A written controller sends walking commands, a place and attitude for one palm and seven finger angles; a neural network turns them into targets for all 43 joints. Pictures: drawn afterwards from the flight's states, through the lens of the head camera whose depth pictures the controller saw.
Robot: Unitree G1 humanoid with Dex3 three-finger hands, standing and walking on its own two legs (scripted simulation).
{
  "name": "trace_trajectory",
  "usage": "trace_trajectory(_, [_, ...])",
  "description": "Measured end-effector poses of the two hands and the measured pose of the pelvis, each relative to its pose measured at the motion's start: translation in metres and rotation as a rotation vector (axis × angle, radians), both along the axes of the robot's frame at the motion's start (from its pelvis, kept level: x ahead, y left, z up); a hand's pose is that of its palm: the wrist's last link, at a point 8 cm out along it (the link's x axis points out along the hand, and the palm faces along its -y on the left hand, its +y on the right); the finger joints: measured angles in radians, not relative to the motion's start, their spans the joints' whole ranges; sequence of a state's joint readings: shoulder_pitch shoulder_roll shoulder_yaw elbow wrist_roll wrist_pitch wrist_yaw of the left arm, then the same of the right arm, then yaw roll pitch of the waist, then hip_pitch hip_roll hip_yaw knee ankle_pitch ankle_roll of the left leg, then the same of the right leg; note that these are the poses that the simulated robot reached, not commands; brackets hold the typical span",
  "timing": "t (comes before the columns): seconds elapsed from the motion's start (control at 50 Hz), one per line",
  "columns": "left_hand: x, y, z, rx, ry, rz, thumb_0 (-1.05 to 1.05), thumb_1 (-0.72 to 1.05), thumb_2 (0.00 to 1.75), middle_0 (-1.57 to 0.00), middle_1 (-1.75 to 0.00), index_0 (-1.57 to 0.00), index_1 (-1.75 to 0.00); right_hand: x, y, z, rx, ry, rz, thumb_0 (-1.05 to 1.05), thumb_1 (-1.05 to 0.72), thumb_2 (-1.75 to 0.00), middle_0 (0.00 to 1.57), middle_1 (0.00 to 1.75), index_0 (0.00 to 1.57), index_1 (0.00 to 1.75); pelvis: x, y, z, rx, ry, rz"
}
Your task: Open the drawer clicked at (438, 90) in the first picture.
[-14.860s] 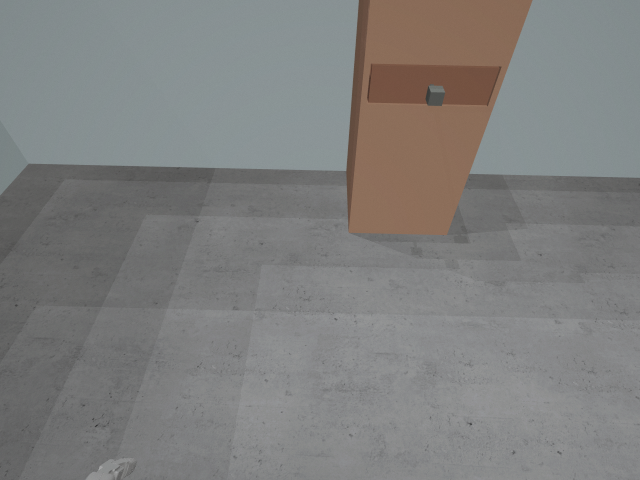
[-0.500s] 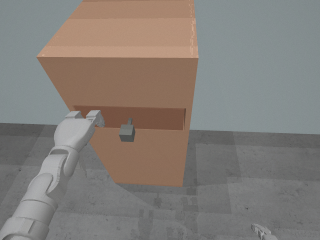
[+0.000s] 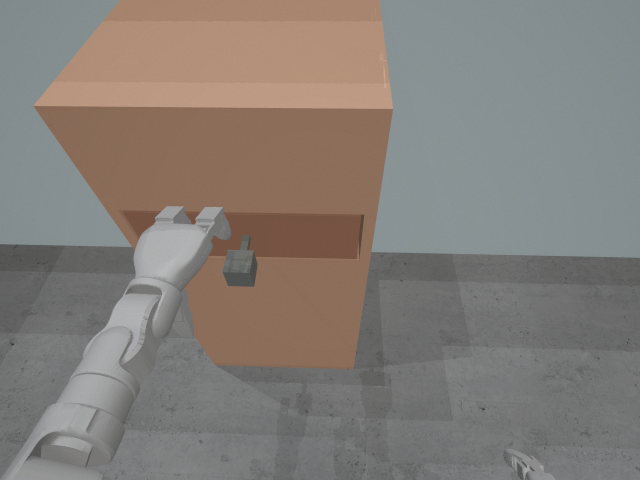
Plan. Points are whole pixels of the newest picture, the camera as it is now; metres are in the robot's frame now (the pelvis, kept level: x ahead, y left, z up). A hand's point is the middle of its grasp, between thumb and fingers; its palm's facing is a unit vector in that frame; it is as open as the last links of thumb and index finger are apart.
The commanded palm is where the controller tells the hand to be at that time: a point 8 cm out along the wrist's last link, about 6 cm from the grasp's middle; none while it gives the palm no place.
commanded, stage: move the hooked fingers above the handle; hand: left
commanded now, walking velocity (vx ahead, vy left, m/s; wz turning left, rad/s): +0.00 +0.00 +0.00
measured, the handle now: (243, 257) +0.46 +0.16 -0.07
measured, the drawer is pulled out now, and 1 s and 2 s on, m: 0.00 0.00 0.00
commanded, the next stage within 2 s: none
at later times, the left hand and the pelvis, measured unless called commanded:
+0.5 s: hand (224, 249) +0.42 +0.17 +0.00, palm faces +0.06 -0.07 -1.00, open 13.8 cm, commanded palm +0.40 +0.19 +0.06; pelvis -0.02 +0.02 -0.02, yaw -1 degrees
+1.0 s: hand (212, 267) +0.41 +0.19 -0.02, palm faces -0.11 -0.03 -0.99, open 13.8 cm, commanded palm +0.40 +0.20 +0.06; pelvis -0.03 +0.00 -0.01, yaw -1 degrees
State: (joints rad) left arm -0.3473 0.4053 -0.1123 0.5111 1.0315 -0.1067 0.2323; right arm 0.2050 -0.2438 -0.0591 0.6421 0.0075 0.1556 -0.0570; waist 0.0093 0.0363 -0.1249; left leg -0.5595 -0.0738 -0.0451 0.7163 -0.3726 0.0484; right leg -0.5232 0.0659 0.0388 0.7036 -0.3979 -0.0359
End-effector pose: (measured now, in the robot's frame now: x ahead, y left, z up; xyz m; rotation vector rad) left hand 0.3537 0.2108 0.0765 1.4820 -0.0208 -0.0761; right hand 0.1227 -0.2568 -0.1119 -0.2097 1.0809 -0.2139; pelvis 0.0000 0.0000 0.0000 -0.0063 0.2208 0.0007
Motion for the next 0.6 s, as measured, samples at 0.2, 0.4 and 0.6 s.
trace_trajectory(0.2, [0.022,0.021,-0.009,0.075,-0.026,0.174,0.0,-0.49,0.3,-0.32,-1.2,-0.32,-1.2,-0.031,0.018,-0.016,0.067,0.078,-0.043,0.0,-0.91,-0.9,0.2,0.3,0.2,0.3,-0.003,0.011,-0.005,-0.006,0.037,-0.02])
trace_trajectory(0.4, [0.03,-0.02,-0.024,0.005,0.033,-0.032,-0.01,-0.49,0.3,-0.32,-1.2,-0.32,-1.2,-0.07,0.016,-0.013,0.007,0.147,-0.079,0.0,-0.9,-0.9,0.2,0.3,0.2,0.3,-0.01,0.017,-0.007,-0.017,0.035,-0.001])
trace_trajectory(0.6, [0.048,-0.041,-0.02,0.067,-0.148,0.031,-0.01,-0.49,0.3,-0.39,-1.28,-0.33,-1.22,-0.106,0.013,-0.034,0.042,0.206,-0.108,0.0,-0.91,-0.9,0.2,0.3,0.2,0.3,-0.026,0.018,-0.02,-0.013,0.092,-0.03])
